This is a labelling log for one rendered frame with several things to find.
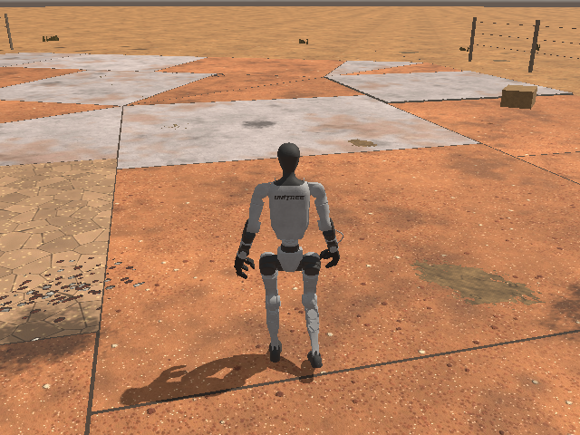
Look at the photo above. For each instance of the robot torso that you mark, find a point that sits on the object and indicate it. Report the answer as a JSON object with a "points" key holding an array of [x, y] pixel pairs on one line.
{"points": [[289, 214]]}

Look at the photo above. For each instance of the right robot forearm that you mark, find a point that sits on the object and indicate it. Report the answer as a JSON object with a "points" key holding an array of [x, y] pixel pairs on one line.
{"points": [[330, 238]]}

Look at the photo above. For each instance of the robot right upper arm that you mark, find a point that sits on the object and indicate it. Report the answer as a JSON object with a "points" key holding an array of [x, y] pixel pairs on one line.
{"points": [[321, 203]]}

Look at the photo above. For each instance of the robot left upper arm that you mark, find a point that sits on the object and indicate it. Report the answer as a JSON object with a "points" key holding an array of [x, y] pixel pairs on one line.
{"points": [[256, 206]]}

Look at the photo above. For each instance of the robot left hand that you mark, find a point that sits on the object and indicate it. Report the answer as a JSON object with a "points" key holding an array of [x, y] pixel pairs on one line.
{"points": [[239, 263]]}

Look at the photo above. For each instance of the left robot forearm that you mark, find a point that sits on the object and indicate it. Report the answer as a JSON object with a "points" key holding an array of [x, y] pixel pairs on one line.
{"points": [[246, 243]]}

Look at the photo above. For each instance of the robot right hand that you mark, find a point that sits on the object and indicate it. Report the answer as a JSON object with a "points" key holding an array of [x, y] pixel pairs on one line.
{"points": [[325, 255]]}

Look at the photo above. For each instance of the robot left thigh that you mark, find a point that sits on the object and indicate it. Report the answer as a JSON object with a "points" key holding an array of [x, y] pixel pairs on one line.
{"points": [[269, 273]]}

